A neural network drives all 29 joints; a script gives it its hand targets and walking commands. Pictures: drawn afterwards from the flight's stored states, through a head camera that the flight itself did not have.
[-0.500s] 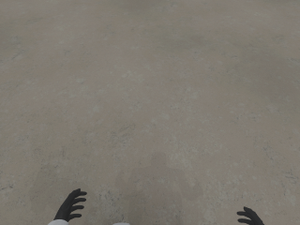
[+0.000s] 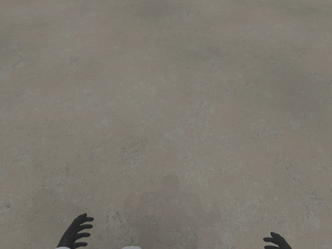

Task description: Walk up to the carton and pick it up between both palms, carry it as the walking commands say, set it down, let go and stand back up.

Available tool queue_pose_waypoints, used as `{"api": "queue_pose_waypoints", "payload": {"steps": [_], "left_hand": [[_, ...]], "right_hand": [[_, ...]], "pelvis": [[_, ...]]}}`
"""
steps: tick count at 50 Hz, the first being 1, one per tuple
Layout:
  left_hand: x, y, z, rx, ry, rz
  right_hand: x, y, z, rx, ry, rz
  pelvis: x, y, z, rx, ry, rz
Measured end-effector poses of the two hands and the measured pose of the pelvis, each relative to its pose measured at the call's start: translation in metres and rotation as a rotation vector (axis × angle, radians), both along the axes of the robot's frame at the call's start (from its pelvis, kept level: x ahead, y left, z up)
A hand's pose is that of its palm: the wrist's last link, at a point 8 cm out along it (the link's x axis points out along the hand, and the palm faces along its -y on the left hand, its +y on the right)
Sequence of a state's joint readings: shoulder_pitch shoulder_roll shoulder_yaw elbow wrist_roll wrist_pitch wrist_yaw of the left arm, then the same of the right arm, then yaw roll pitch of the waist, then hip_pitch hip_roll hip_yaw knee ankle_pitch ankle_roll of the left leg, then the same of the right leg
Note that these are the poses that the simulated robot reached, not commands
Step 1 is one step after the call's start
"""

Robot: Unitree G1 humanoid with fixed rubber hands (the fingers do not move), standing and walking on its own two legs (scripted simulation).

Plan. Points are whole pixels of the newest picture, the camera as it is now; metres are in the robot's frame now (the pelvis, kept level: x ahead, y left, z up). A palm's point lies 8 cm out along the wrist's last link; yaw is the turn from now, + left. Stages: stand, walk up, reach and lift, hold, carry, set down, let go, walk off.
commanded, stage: stand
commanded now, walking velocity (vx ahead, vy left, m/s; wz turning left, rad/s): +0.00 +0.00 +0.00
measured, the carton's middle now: out of the picture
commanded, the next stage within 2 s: walk up in 0.38 s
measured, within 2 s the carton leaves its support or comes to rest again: neither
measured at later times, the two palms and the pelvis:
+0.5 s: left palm out of the picture +0.10 +0.26 -0.10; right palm out of the picture +0.08 -0.29 -0.10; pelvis -0.02 +0.00 +0.00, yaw +0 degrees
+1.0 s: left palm out of the picture +0.08 +0.23 -0.09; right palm out of the picture -0.01 -0.38 -0.11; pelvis -0.06 -0.05 -0.01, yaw -9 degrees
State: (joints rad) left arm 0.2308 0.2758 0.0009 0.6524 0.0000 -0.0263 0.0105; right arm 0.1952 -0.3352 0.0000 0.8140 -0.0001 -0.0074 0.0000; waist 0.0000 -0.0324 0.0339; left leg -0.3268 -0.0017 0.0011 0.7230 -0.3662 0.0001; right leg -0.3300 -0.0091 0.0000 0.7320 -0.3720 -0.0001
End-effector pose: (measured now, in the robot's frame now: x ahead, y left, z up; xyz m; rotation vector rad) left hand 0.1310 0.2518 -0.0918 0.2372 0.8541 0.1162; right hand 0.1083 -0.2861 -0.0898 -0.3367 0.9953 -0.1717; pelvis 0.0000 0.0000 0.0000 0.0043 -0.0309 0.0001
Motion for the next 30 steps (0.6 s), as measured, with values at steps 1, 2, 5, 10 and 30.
{"api": "queue_pose_waypoints", "payload": {"steps": [1,2,5,10,30], "left_hand": [[-0.001,0.0,0.0,0.0,0.001,0.0],[-0.002,0.001,0.0,0.001,0.002,0.0],[-0.006,0.002,0.0,0.006,0.008,0.002],[-0.012,0.004,0.0,0.012,0.018,0.004],[-0.032,0.006,-0.007,0.011,0.068,0.014]], "right_hand": [[-0.001,0.0,0.0,0.0,0.001,-0.001],[-0.003,0.0,0.0,0.0,0.001,-0.001],[-0.006,0.0,-0.002,0.004,0.006,-0.004],[-0.014,0.0,-0.006,0.009,0.021,-0.011],[-0.035,-0.004,-0.012,0.006,0.066,-0.027]], "pelvis": [[-0.001,0.0,0.0,0.0,-0.001,0.0],[-0.002,0.0,0.0,0.0,-0.003,0.0],[-0.004,0.0,0.0,0.0,-0.006,0.0],[-0.007,0.0,0.0,0.0,-0.01,0.0],[-0.016,0.0,-0.001,0.0,-0.023,0.0]]}}
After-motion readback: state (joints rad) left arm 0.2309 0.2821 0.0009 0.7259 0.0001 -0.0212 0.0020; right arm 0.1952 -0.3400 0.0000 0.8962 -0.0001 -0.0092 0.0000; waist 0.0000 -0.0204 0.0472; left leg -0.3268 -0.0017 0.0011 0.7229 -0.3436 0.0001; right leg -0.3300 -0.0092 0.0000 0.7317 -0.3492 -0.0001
